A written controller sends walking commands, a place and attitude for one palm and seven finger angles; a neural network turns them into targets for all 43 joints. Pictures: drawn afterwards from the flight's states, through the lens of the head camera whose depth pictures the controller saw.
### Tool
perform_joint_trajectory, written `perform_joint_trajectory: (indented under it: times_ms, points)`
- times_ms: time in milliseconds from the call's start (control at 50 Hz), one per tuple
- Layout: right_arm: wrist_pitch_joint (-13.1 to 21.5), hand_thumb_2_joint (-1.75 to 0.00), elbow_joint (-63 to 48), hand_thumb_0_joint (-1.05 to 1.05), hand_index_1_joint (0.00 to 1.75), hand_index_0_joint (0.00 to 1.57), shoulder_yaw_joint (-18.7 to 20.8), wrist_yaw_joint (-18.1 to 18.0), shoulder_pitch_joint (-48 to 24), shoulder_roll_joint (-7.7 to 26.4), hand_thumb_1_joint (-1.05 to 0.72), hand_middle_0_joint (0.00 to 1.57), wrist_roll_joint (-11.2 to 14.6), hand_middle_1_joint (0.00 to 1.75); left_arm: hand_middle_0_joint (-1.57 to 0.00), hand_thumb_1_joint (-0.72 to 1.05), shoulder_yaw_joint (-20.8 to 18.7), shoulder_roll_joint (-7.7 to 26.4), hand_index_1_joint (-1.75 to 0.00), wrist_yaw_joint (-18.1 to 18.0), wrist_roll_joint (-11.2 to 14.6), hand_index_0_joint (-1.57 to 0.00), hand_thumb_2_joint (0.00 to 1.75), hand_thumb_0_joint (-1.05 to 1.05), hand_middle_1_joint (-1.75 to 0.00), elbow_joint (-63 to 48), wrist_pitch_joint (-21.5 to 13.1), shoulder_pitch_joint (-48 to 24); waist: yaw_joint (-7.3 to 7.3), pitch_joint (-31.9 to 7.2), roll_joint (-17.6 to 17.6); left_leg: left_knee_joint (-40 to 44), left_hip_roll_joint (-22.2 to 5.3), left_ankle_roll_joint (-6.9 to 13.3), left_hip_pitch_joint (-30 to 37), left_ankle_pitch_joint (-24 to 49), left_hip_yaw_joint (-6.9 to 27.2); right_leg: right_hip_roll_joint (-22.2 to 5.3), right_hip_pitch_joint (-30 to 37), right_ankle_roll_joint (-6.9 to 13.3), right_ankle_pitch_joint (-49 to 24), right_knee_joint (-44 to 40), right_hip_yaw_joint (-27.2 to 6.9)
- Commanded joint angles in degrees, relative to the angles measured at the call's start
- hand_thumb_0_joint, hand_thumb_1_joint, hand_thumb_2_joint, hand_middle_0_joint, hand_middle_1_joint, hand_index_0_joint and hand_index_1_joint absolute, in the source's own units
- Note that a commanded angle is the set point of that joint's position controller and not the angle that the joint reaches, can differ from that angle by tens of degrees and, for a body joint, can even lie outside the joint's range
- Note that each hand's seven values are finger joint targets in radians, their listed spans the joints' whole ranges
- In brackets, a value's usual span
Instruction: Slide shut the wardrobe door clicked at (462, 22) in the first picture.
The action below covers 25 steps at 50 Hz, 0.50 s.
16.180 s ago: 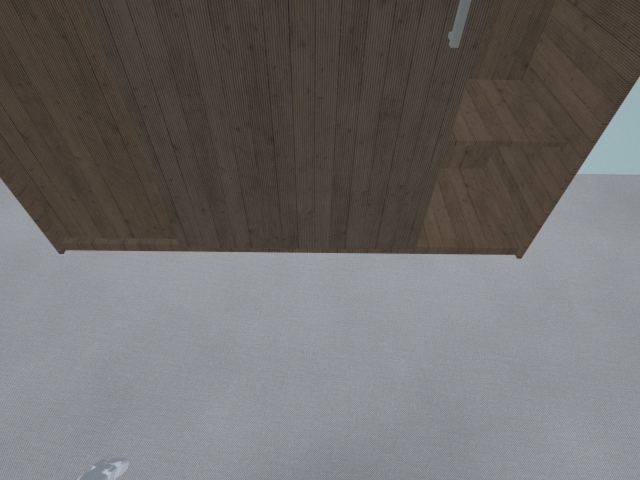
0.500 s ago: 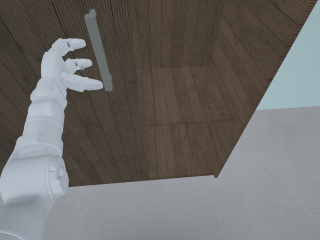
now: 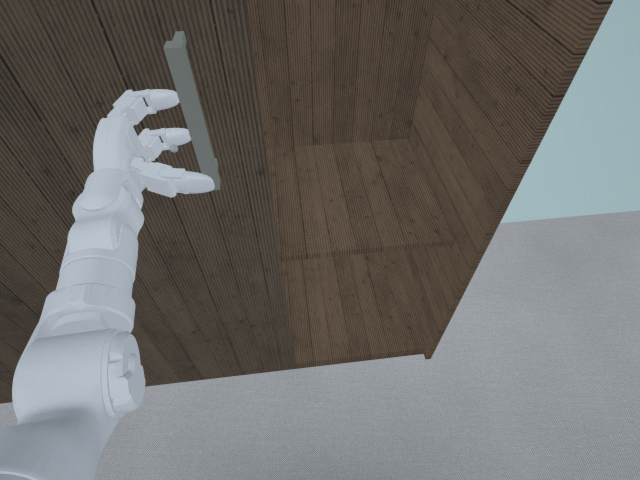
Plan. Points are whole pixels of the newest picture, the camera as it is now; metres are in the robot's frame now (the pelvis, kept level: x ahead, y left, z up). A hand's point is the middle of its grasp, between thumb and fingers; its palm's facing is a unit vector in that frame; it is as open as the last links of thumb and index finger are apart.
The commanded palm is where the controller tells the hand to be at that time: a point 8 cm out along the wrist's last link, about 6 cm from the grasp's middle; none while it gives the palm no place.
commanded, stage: slide the fingers in behind the handle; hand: left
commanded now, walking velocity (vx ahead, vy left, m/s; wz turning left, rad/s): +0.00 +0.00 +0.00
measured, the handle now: (198, 118) +0.52 +0.16 +0.20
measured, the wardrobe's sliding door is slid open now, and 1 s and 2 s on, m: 0.43 0.43 0.43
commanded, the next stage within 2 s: grip the handle and tug to test in 1.36 s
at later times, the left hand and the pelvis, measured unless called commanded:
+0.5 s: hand (192, 146) +0.46 +0.15 +0.20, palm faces +0.10 -0.99 +0.01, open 14.0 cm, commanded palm +0.43 +0.20 +0.20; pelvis +0.01 -0.01 +0.00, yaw +0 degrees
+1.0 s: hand (202, 147) +0.46 +0.14 +0.20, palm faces +0.12 -0.99 +0.01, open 14.2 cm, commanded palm +0.43 +0.18 +0.20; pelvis +0.00 -0.01 +0.00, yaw +0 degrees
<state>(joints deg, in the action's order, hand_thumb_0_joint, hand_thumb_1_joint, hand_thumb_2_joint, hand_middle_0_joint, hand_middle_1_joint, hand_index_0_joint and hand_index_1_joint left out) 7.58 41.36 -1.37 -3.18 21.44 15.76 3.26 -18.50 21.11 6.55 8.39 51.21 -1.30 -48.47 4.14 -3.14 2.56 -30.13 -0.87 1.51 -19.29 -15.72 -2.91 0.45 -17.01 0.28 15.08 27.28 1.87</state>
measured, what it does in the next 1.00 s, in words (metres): stands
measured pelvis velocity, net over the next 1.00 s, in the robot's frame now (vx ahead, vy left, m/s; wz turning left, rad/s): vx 0.00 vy -0.01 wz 0.01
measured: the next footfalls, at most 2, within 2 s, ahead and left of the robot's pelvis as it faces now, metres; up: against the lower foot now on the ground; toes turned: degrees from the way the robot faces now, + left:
none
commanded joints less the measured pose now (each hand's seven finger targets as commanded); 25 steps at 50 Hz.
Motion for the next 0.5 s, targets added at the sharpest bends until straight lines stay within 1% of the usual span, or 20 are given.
perform_joint_trajectory:
  times_ms: [0,20,40,60,100,120,140,160,180,200,220,260,280,300,320,340,360,420,460,480]
  points:
    - [2.4,-0.9,-6.4,0.0,0.3,0.2,3.0,-0.6,-0.6,7.9,-0.9,0.2,-0.2,0.3,-0.3,-0.5,-2.5,14.7,-1.2,-2.1,0.0,-0.3,0.3,0.0,-1.2,-14.5,-2.2,-29.4,-0.48,-15.2,-1.9,3.1,-0.2,1.0,10.6,14.7,3.4,0.9,2.2,0.9,-14.3,-2.9,0.1]
    - [2.3,-0.9,-6.7,0.0,0.3,0.2,3.0,-0.6,-0.7,7.8,-0.9,0.2,-0.1,0.3,-0.3,-0.5,-3.5,16.0,-1.2,-2.5,-0.4,-0.3,0.3,0.0,-1.2,-15.3,-2.3,-29.4,-0.62,-16.3,-1.8,3.1,-0.2,1.0,11.1,15.4,3.3,1.0,2.8,0.9,-15.2,-2.7,-0.1]
    - [2.5,-0.9,-7.1,0.0,0.3,0.2,3.0,-0.5,-1.3,7.3,-0.9,0.2,-0.1,0.3,-0.3,-0.5,-1.2,13.3,-1.2,-2.6,-0.4,-0.3,0.3,0.0,-1.2,-18.5,-2.7,-31.4,-0.2,-17.9,1.1,3.0,-0.2,0.8,13.1,16.4,3.1,1.0,2.4,0.9,-15.8,-2.5,-0.2]
    - [2.7,-0.9,-6.9,0.0,0.3,0.2,3.1,-0.5,-1.1,7.2,-0.9,0.2,-0.2,0.3,-0.3,-0.5,-1.4,12.9,-1.2,-2.8,-0.3,-0.3,0.3,0.0,-1.2,-18.8,-2.8,-31.0,-0.35,-19.1,0.4,2.6,-0.3,0.7,14.3,17.8,3.5,1.1,2.5,1.0,-16.5,-2.3,-0.1]
    - [2.5,-0.9,-6.6,0.0,0.3,0.2,3.0,-0.4,-1.0,7.1,-0.9,0.2,-0.4,0.3,-0.3,-0.5,-0.5,11.9,-1.2,-3.0,-0.3,-0.3,0.3,0.0,-1.2,-19.1,-3.2,-30.4,-0.15,-19.3,0.1,2.3,-0.5,0.6,15.3,19.6,3.7,1.1,2.5,1.1,-17.3,-2.2,0.1]
    - [2.6,-0.9,-6.8,0.0,0.3,0.2,3.1,-0.3,-1.2,7.0,-0.9,0.2,-0.3,0.3,-0.3,-0.5,0.1,11.1,-1.2,-3.0,-0.4,-0.3,0.3,0.0,-1.2,-20.0,-3.2,-30.7,-0.06,-20.1,1.1,2.2,-0.5,0.5,16.1,19.8,3.8,1.2,2.1,1.0,-17.4,-2.1,-0.1]
    - [2.7,-0.9,-6.7,0.0,0.3,0.2,3.1,-0.2,-1.6,6.8,-0.9,0.2,-0.2,0.3,-0.3,-0.5,2.1,8.4,-1.2,-2.9,-0.2,-0.3,0.3,0.0,-1.2,-19.3,-2.8,-30.8,0.44,-19.0,1.1,2.1,-0.6,0.4,16.5,20.1,3.8,1.2,1.2,1.0,-17.5,-2.2,0.0]
    - [2.7,-0.9,-6.3,0.0,0.3,0.2,3.2,-0.3,-1.1,7.0,-0.9,0.2,-0.3,0.3,-0.3,-0.5,0.7,9.3,-1.2,-3.1,0.1,-0.3,0.3,0.0,-1.2,-17.9,-2.2,-29.9,0.14,-19.3,-0.9,2.2,-0.6,0.5,15.8,20.0,3.8,1.3,1.8,0.9,-18.0,-2.2,0.2]
    - [2.5,-0.9,-6.2,0.0,0.3,0.2,3.2,-0.4,-1.2,7.1,-0.9,0.2,-0.2,0.3,-0.3,-0.5,0.6,9.4,-1.2,-3.0,0.1,-0.3,0.3,0.0,-1.2,-16.4,-1.5,-28.8,0.12,-18.2,-2.3,2.2,-0.5,0.6,14.6,19.6,3.4,1.2,2.3,0.9,-18.4,-2.2,0.1]
    - [2.0,-0.9,-6.0,0.0,0.3,0.2,3.1,-0.5,-1.1,7.4,-0.9,0.2,-0.2,0.3,-0.3,-0.5,-0.4,10.6,-1.2,-3.1,0.1,-0.3,0.3,0.0,-1.2,-15.0,-0.9,-27.8,-0.27,-17.4,-2.7,2.3,-0.4,0.6,13.4,19.2,3.3,1.1,3.1,1.0,-18.4,-2.4,0.2]
    - [2.0,-0.9,-6.3,0.0,0.3,0.2,2.9,-0.4,-1.5,7.1,-0.9,0.2,-0.1,0.3,-0.3,-0.5,0.8,9.1,-1.2,-3.0,0.1,-0.3,0.3,0.0,-1.2,-14.8,-0.3,-28.9,0.13,-16.7,-1.5,2.4,-0.2,0.7,13.2,18.4,3.0,1.0,2.3,0.9,-18.4,-2.5,0.0]
    - [1.8,-0.9,-6.3,0.0,0.3,0.2,2.9,-0.4,-1.7,7.0,-0.9,0.2,-0.2,0.3,-0.3,-0.5,0.1,9.9,-1.2,-3.4,-0.2,-0.3,0.3,0.0,-1.2,-14.5,0.3,-28.9,-0.23,-16.5,-2.0,2.6,-0.1,0.7,12.4,17.8,3.0,0.9,2.7,0.9,-18.2,-2.4,0.1]
    - [1.7,-0.9,-6.7,0.0,0.3,0.2,2.9,-0.3,-1.8,6.8,-0.9,0.2,-0.2,0.3,-0.3,-0.5,0.8,9.0,-1.2,-3.5,-0.3,-0.3,0.3,0.0,-1.2,-16.0,0.2,-29.0,-0.41,-17.7,-1.0,2.4,0.1,0.7,12.9,18.9,2.8,0.8,3.3,1.0,-19.2,-2.3,-0.1]
    - [1.5,-0.9,-6.8,0.0,0.3,0.2,3.0,-0.3,-1.9,6.9,-0.9,0.2,-0.4,0.3,-0.3,-0.5,-0.1,9.8,-1.2,-3.9,-0.4,-0.3,0.3,0.0,-1.2,-17.0,-0.1,-28.3,-0.75,-18.1,-1.7,2.1,0.1,0.8,13.2,20.3,2.8,0.8,4.4,1.1,-20.3,-2.2,0.0]
    - [1.5,-0.9,-7.1,0.0,0.3,0.2,3.0,-0.2,-2.0,6.8,-0.9,0.2,-0.4,0.3,-0.3,-0.5,-1.3,10.9,-1.2,-4.1,-0.4,-0.3,0.3,0.0,-1.2,-17.9,-0.3,-27.2,-1.35,-19.4,-1.3,2.0,0.1,0.8,13.4,21.1,2.7,0.8,5.2,1.0,-21.5,-1.9,-0.2]
    - [1.4,-0.9,-7.5,0.0,0.3,0.2,3.0,-0.1,-2.3,6.6,-0.9,0.2,-0.4,0.3,-0.3,-0.5,-0.6,10.2,-1.2,-4.1,-0.3,-0.3,0.3,0.0,-1.2,-20.1,-0.8,-27.5,-1.18,-20.7,-0.8,1.9,0.1,0.8,14.4,22.3,2.6,0.9,5.9,1.0,-22.8,-1.7,-0.3]
    - [1.3,-0.9,-7.5,0.0,0.3,0.2,3.0,-0.1,-2.6,6.4,-0.9,0.2,-0.4,0.3,-0.3,-0.5,-0.2,9.4,-1.2,-4.2,-0.1,-0.3,0.3,0.0,-1.2,-20.9,-1.1,-27.3,-1.21,-21.0,-2.0,1.9,0.0,0.8,14.6,23.2,2.7,0.9,6.4,1.0,-23.6,-1.6,-0.1]
    - [1.3,-0.9,-7.4,0.0,0.3,0.2,3.1,0.1,-3.2,6.1,-0.9,0.2,-0.2,0.3,-0.3,-0.5,3.3,5.3,-1.2,-4.2,0.2,-0.3,0.3,0.0,-1.2,-22.5,-1.2,-28.3,-0.24,-19.1,-1.6,1.8,-0.2,0.8,15.7,23.1,2.7,1.1,4.7,0.9,-22.9,-2.0,0.0]
    - [1.2,-0.9,-6.9,0.0,0.3,0.2,3.2,0.0,-3.2,6.3,-0.9,0.2,-0.1,0.3,-0.3,-0.5,2.5,6.1,-1.2,-4.5,0.3,-0.3,0.3,0.0,-1.2,-21.1,-0.3,-27.7,-0.32,-17.6,-2.3,2.1,-0.1,0.8,15.0,21.7,2.7,1.1,4.2,0.8,-22.0,-2.4,0.0]
    - [1.0,-0.9,-7.0,0.0,0.3,0.2,3.1,-0.1,-3.5,6.3,-0.9,0.2,0.0,0.3,-0.3,-0.5,2.3,6.4,-1.2,-4.6,0.2,-0.3,0.3,0.0,-1.2,-21.2,0.2,-27.5,-0.61,-17.4,-1.8,2.3,0.0,0.8,14.6,21.0,2.6,1.0,4.6,0.9,-21.6,-2.5,0.0]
